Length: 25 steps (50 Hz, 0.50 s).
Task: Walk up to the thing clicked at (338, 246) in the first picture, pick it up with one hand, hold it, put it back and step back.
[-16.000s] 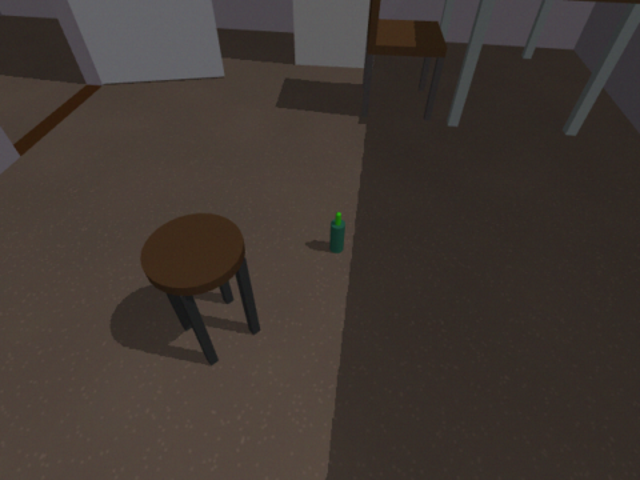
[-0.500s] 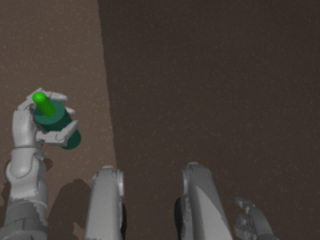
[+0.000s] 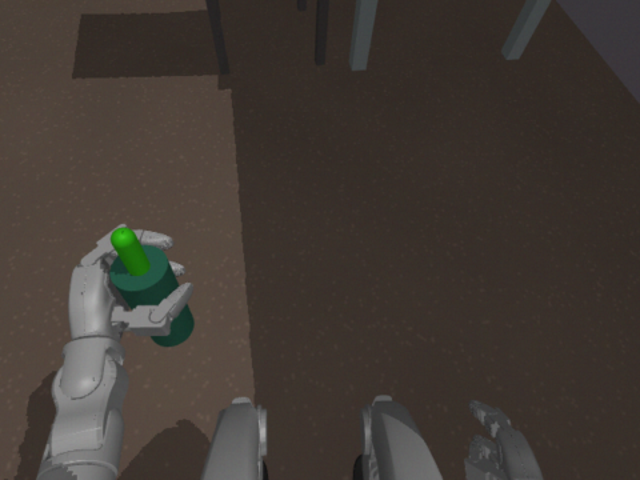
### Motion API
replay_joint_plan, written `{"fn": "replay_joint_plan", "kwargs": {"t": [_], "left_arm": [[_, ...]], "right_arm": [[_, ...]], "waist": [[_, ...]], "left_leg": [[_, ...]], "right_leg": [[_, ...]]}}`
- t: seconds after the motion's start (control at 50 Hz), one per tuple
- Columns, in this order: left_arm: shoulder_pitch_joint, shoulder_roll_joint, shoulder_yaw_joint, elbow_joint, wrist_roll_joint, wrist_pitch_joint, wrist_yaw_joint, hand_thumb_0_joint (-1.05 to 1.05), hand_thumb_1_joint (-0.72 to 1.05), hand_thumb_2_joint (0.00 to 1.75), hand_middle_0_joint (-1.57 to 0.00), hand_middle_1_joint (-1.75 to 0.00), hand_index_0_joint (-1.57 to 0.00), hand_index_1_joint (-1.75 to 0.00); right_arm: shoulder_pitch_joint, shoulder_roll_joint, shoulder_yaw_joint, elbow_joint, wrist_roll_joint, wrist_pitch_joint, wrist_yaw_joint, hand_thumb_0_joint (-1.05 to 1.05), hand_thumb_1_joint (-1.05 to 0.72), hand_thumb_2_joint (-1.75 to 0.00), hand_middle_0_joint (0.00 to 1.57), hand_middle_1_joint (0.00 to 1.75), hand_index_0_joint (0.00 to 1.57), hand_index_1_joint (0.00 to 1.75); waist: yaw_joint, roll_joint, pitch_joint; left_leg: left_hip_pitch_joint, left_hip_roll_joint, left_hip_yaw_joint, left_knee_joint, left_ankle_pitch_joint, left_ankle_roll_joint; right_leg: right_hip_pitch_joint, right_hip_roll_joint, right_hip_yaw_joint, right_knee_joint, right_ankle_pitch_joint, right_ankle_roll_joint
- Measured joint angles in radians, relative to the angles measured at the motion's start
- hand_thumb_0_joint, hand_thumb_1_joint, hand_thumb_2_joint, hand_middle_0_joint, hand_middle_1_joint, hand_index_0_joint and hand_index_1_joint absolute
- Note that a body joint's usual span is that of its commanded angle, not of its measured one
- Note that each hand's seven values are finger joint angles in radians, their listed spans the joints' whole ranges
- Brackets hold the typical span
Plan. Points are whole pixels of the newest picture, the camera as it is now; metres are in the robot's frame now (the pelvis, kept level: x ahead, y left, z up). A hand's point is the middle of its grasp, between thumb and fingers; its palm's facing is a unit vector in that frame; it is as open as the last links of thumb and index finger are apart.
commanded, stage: lift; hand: left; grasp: from the side
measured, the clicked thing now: (150, 288) +0.36 +0.20 +0.01
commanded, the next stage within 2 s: hold in 1.08 s
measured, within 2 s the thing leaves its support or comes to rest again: neither
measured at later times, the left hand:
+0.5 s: hand (133, 255) +0.35 +0.18 +0.11, palm faces +0.12 -0.99 -0.05, open 8.3 cm
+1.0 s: hand (133, 218) +0.37 +0.17 +0.15, palm faces +0.12 -0.99 -0.03, open 8.3 cm
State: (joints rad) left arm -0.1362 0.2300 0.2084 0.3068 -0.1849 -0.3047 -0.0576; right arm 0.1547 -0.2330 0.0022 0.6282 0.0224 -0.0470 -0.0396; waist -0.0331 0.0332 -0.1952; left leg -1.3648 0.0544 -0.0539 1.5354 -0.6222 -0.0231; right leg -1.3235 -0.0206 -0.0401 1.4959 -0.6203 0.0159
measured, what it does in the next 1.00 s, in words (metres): rises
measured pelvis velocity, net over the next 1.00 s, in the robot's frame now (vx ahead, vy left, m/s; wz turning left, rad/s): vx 0.04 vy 0.00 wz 0.02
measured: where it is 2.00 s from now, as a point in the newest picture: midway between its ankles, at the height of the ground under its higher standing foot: outside the picture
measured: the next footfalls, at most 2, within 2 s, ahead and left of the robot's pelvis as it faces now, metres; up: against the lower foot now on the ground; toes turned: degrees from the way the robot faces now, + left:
none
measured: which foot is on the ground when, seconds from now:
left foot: down 0.00-1.00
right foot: down 0.00-1.00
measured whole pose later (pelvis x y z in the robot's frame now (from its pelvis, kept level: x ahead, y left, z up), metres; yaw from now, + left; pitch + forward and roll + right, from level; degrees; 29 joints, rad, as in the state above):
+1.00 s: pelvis +0.04 +0.00 +0.12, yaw +1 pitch +11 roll -1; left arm -0.12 0.19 0.15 0.42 -0.16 -0.33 -0.04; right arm 0.23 -0.22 0.01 0.68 -0.01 -0.04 -0.04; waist -0.03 0.02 -0.07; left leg -0.71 0.05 -0.02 0.97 -0.46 -0.03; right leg -0.67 -0.02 -0.03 0.94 -0.46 0.01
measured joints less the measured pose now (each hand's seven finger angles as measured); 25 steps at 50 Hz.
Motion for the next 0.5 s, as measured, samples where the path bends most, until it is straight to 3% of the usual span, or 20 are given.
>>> {"fn": "replay_joint_plan", "kwargs": {"t": [0.1, 0.28, 0.5], "left_arm": [[-0.009, 0.012, -0.005, 0.035, 0.014, -0.001, 0.009, 0.00, -0.13, 1.06, -0.86, -1.00, -0.80, -1.02], [0.006, 0.004, -0.040, 0.059, 0.012, -0.007, -0.022, 0.00, -0.13, 1.06, -0.86, -1.01, -0.79, -1.02], [0.025, -0.017, -0.056, 0.067, 0.025, -0.025, 0.011, 0.00, -0.13, 1.06, -0.86, -1.01, -0.79, -1.02]], "right_arm": [[0.019, 0.003, 0.000, 0.002, -0.005, -0.006, 0.001, 0.01, -0.88, -0.89, 0.21, 0.30, 0.21, 0.30], [0.047, -0.006, -0.005, 0.013, -0.007, -0.010, 0.013, 0.01, -0.89, -0.89, 0.21, 0.30, 0.20, 0.30], [0.065, 0.010, 0.010, 0.021, -0.019, -0.009, 0.007, 0.01, -0.89, -0.89, 0.21, 0.30, 0.20, 0.30]], "waist": [[-0.005, -0.007, 0.016], [0.000, -0.006, 0.058], [0.004, -0.012, 0.084]], "left_leg": [[0.117, 0.000, 0.003, -0.090, 0.021, -0.001], [0.280, 0.000, 0.013, -0.235, 0.067, 0.002], [0.425, -0.004, 0.024, -0.363, 0.109, 0.002]], "right_leg": [[0.118, 0.000, -0.003, -0.092, 0.021, 0.000], [0.281, 0.001, -0.001, -0.242, 0.072, 0.003], [0.420, -0.003, 0.004, -0.361, 0.110, 0.002]]}}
